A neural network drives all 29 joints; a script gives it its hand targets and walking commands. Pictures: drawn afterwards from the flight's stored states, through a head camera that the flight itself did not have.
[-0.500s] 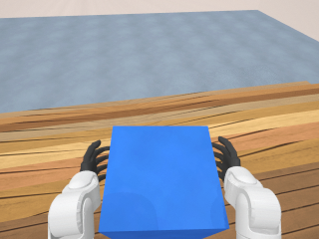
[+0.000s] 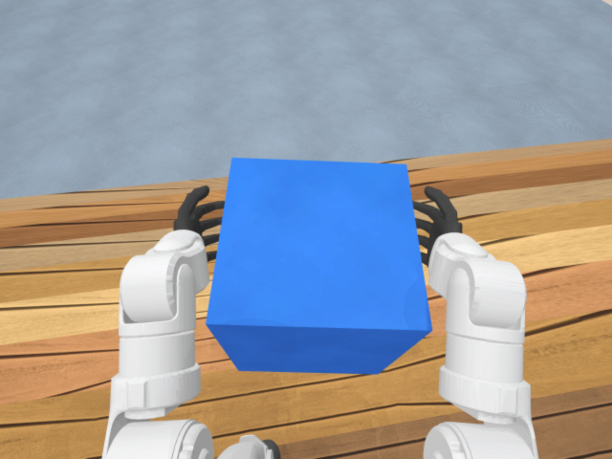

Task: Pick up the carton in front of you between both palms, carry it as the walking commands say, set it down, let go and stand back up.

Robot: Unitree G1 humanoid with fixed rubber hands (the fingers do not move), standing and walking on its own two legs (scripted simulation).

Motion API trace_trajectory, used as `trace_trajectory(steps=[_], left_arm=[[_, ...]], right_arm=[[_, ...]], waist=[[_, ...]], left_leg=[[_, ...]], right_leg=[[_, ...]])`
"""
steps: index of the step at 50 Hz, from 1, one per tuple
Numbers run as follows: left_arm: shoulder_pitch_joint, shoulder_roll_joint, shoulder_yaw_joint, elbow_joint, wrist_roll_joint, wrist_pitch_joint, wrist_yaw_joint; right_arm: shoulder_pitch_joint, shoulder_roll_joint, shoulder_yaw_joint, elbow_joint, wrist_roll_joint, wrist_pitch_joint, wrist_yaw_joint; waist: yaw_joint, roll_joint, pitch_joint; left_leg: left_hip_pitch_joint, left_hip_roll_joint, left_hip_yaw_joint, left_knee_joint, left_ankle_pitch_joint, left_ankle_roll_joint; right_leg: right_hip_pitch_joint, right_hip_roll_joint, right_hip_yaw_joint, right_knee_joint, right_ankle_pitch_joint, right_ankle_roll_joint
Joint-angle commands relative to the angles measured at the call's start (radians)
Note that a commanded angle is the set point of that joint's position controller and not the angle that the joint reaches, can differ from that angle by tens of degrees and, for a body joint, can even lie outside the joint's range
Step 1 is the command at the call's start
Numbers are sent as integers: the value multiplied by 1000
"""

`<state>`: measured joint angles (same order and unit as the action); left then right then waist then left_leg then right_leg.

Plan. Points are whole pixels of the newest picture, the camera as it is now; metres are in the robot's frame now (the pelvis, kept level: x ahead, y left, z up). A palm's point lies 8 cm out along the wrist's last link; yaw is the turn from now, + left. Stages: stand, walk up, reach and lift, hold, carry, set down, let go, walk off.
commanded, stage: carry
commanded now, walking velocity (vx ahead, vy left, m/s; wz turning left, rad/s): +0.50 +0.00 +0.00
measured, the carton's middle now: (313, 278) +0.35 +0.01 +0.04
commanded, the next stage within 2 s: none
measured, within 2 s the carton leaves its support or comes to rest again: neither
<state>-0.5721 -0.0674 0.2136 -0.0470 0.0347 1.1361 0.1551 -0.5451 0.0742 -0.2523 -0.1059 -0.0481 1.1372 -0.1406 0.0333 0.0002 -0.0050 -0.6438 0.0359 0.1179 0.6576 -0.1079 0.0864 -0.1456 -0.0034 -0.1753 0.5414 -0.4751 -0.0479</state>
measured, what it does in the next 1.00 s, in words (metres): goes down: left foot, then right foot 0.13 m lower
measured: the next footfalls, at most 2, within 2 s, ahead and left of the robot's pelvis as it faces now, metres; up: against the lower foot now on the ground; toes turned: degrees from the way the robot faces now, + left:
left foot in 0.04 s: +0.20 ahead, +0.08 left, +0.00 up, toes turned +6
right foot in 0.54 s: +0.53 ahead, -0.04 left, -0.13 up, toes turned -3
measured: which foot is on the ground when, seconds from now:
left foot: up 0.00-0.02, down 0.04-0.56, up 0.58-0.94, down 0.96-1.00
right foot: down 0.00-0.06, up 0.08-0.52, down 0.54-0.98, up 1.00-1.00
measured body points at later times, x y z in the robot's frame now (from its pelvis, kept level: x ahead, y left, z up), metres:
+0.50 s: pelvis +0.34 +0.01 -0.06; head +0.37 +0.01 +0.39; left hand +0.70 +0.15 +0.07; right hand +0.69 -0.16 +0.08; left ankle +0.16 +0.08 -0.72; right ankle +0.51 -0.06 -0.77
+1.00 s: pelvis +0.70 -0.02 -0.24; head +0.74 -0.04 +0.21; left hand +1.05 +0.13 -0.15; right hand +1.05 -0.17 -0.15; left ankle +0.77 +0.02 -0.96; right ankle +0.54 -0.05 -0.79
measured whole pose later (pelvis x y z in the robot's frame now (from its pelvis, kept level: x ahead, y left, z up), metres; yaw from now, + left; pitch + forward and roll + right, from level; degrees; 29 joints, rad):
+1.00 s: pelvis +0.70 -0.02 -0.24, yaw +0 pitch +2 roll +0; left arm -0.46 -0.05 0.22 -0.07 -0.04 1.02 0.16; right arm -0.45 0.15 -0.22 -0.12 -0.08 1.02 -0.15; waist 0.01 0.03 0.04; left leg -0.44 -0.08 0.10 0.58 -0.03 0.12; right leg -0.42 0.09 -0.18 1.53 -0.52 -0.13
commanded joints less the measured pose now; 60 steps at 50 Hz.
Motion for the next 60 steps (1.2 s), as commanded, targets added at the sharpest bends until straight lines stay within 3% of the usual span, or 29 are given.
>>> trace_trajectory(steps=[1, 2, 3, 4, 8, 12, 17, 19, 21, 23, 25, 26, 27, 28, 29, 31, 32, 37, 39, 44, 46, 48, 49, 50, 53, 55, 57, 58, 60], left_arm=[[-607, -840, -637, -86, -296, -14, -111], [-622, -847, -639, -90, -295, -12, -109], [-582, -879, -635, -85, -285, -5, -109], [-569, -865, -618, -88, -267, -2, -107], [-609, -923, -622, -166, -222, -28, -107], [-585, -916, -673, -239, -233, -63, -110], [-523, -808, -701, -279, -223, -64, -96], [-508, -764, -687, -262, -220, -47, -98], [-475, -723, -652, -223, -208, -24, -98], [-439, -673, -600, -185, -174, -2, -90], [-429, -610, -542, -135, -151, 17, -80], [-444, -597, -523, -118, -154, 24, -76], [-452, -597, -504, -97, -157, 29, -73], [-485, -579, -483, -60, -159, 40, -70], [-514, -580, -503, -22, -193, 45, -63], [-637, -700, -563, -48, -290, 37, -72], [-698, -763, -590, -73, -340, 24, -83], [-822, -999, -674, -96, -418, -51, -128], [-781, -1035, -694, -103, -415, -77, -135], [-605, -983, -722, -127, -397, -131, -143], [-565, -951, -737, -140, -398, -145, -141], [-564, -905, -748, -148, -386, -145, -139], [-565, -894, -735, -143, -367, -142, -135], [-514, -844, -694, -117, -333, -123, -129], [-333, -746, -566, -58, -201, -109, -84], [-347, -730, -511, -56, -142, -121, -81], [-402, -765, -525, -64, -134, -144, -91], [-423, -792, -539, -70, -138, -159, -97], [-455, -823, -576, -83, -163, -185, -104]], right_arm=[[-574, 832, 656, 10, 272, -1, 83], [-541, 839, 652, 15, 270, 0, 87], [-552, 817, 644, 21, 266, 0, 88], [-541, 857, 666, 33, 289, -1, 93], [-679, 1018, 778, -109, 397, -33, 136], [-676, 1013, 827, -195, 425, -65, 142], [-557, 886, 818, -198, 390, -62, 124], [-508, 830, 799, -154, 365, -50, 116], [-480, 800, 775, -111, 345, -36, 110], [-483, 779, 746, -58, 339, -25, 102], [-514, 756, 716, -13, 338, -9, 92], [-510, 749, 701, 1, 330, 0, 84], [-557, 742, 671, -1, 317, 14, 72], [-574, 718, 624, 31, 284, 27, 53], [-553, 684, 571, 65, 250, 47, 34], [-560, 669, 517, 71, 186, 54, 9], [-576, 696, 510, 46, 190, 49, 9], [-674, 929, 615, 27, 240, -40, 60], [-635, 965, 649, 17, 250, -72, 70], [-523, 925, 702, -38, 231, -119, 74], [-507, 876, 708, -88, 231, -131, 74], [-446, 822, 700, -83, 219, -128, 69], [-426, 789, 691, -77, 212, -122, 71], [-417, 774, 691, -33, 217, -117, 64], [-446, 824, 777, -41, 332, -103, 71], [-535, 912, 830, -40, 401, -115, 94], [-611, 970, 853, -36, 438, -140, 114], [-637, 994, 855, -34, 444, -152, 121], [-629, 1022, 862, -18, 458, -171, 132]], waist=[[-84, -107, -449], [-180, -47, -488], [-115, 220, -577], [-131, 342, -634], [-115, 46, -507], [-113, 83, -506], [-141, 133, -525], [-214, 95, -439], [-193, 11, -363], [-143, 69, -307], [24, 111, -377], [110, 59, -418], [206, -98, -370], [137, -249, -279], [16, -267, -346], [-29, -83, -366], [-22, -68, -364], [10, -43, -406], [47, -9, -442], [102, -63, -414], [32, -132, -487], [-207, 39, -496], [-269, 158, -393], [-124, 260, -495], [-138, 7, -560], [-116, -85, -458], [-130, -43, -365], [-106, 49, -412], [-150, 9, -410]], left_leg=[[447, -134, 144, -127, 154, 18], [645, -50, 39, -102, 227, 14], [885, 195, -398, -107, 361, 122], [1000, 282, -644, -185, 267, 232], [827, 229, -440, -148, 264, 163], [798, 212, -361, -156, 319, 183], [876, 154, -213, -1, 580, 129], [1046, 92, -251, 68, 371, 109], [801, 37, -175, 97, 160, 92], [499, 26, -122, 124, -16, 69], [331, 57, -66, 343, 215, 35], [312, 64, -19, 557, 380, 3], [221, -15, 20, 884, 130, -44], [-67, -142, -33, 1150, -588, -61], [-169, -108, -197, 1080, -499, -52], [-137, -21, -206, 872, -354, -58], [-143, 5, -223, 837, -320, -60], [-85, 6, -163, 603, -80, -62], [-174, -22, -131, 381, 197, -42], [117, -131, 36, -103, 433, -41], [256, -121, 15, 11, 521, 0], [673, -109, 28, -168, 470, 52], [784, 9, -95, -239, 536, 104], [1079, 189, -450, 30, 869, 214], [1103, 267, -662, 79, 370, 288], [794, 227, -635, 24, 402, 263], [528, 175, -565, -61, 403, 237], [511, 171, -515, -2, 432, 192], [601, 21, -367, 191, 239, 137]], right_leg=[[120, -128, -22, 241, 1048, -42], [-39, -114, -1, 469, 892, -13], [-332, 21, 41, 701, 253, 23], [-523, 105, 130, 904, -65, 26], [-635, -25, 233, 750, 83, -9], [-589, -11, 189, 469, 39, 13], [-628, 16, 87, 430, 361, -21], [-858, -4, 130, 256, 539, -3], [-605, 5, 104, -45, 859, 12], [-246, 13, 64, -117, 1008, -2], [109, 48, -18, 69, 997, -25], [217, 41, -5, 30, 877, -42], [273, -20, 65, -76, 764, -75], [356, -129, 193, 87, 1051, -80], [402, -252, 466, 125, 1072, -121], [191, -310, 635, -59, 380, -149], [124, -332, 720, -53, 274, -193], [9, -256, 523, 70, 686, -167], [140, -109, 386, 213, 630, -95], [65, 13, 250, 357, 667, -101], [28, -36, 210, 536, 707, -74], [-239, -36, 75, 932, 918, -7], [-469, 72, 30, 1233, 130, 9], [-767, 98, 183, 1230, -196, 24], [-979, -9, 307, 1007, -77, -7], [-840, -19, 266, 723, 39, 21], [-613, 12, 162, 497, 105, 35], [-538, 6, 146, 606, 308, 13], [-614, 23, 130, 345, 645, -7]])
